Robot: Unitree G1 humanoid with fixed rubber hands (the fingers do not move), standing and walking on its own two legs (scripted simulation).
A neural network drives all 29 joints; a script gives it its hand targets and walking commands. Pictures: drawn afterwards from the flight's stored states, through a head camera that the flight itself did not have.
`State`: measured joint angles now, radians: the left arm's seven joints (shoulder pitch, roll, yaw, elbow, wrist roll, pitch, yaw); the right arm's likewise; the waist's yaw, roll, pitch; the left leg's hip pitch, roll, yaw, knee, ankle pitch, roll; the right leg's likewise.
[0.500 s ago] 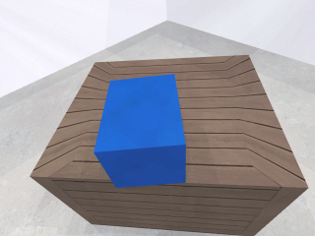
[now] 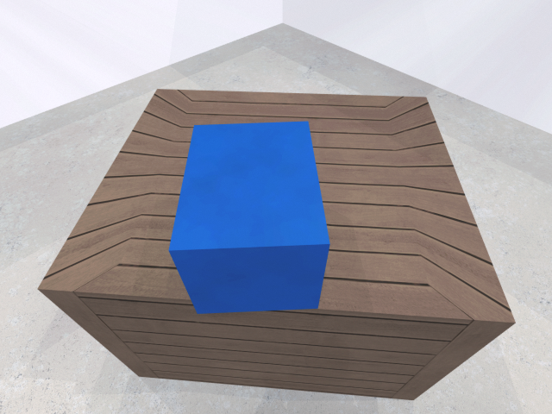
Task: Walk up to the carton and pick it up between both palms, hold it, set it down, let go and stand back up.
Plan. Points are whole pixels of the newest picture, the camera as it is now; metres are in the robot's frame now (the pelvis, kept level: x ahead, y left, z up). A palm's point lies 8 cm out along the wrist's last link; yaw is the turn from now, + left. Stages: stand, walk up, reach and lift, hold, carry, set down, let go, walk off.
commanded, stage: walk up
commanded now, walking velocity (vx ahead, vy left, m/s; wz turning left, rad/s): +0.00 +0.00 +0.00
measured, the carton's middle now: (254, 214) +0.48 +0.07 -0.03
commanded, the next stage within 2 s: stand in 0.16 s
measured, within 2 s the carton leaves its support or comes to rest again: neither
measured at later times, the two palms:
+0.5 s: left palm out of the picture -0.03 +0.20 -0.15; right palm out of the picture -0.04 -0.19 -0.15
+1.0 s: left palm out of the picture +0.09 +0.19 -0.11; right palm out of the picture +0.11 -0.18 -0.11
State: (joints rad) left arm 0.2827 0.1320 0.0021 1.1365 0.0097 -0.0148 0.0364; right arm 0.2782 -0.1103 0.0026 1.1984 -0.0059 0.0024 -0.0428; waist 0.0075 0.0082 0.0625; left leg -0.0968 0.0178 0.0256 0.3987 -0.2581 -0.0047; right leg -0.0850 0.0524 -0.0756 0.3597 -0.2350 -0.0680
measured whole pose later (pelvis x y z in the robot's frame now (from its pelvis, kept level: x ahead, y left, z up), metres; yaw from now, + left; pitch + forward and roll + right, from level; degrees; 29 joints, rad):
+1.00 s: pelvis -0.05 +0.01 -0.01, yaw -2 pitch +4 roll -1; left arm 0.24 0.04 0.04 0.16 0.16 0.74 -0.06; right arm 0.07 -0.04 0.01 0.64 0.15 0.14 -0.12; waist -0.02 -0.05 0.08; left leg -0.35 0.04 0.07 0.52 -0.23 0.00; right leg -0.35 0.07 -0.01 0.47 -0.19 -0.06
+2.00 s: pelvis -0.04 +0.03 +0.00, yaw +0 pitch +0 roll +0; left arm 0.18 0.16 -0.05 0.44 -0.07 0.15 0.09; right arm 0.24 -0.17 -0.07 0.52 0.05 -0.06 0.06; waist 0.06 -0.02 -0.03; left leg -0.21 0.01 0.11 0.46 -0.24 0.03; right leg -0.23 0.02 0.00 0.45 -0.22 -0.02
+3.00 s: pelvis -0.02 +0.03 +0.00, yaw +1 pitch +2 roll -1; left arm -0.05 0.22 -0.08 0.73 -0.23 -0.42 0.06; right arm -0.08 -0.20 0.06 0.80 0.29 -0.42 0.02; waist 0.02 -0.04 -0.07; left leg -0.26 0.02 0.06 0.48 -0.26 0.01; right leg -0.24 0.04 -0.02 0.44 -0.23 -0.03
